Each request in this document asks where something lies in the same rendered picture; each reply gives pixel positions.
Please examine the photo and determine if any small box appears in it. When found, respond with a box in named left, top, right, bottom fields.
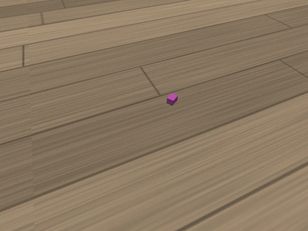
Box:
left=167, top=93, right=178, bottom=105

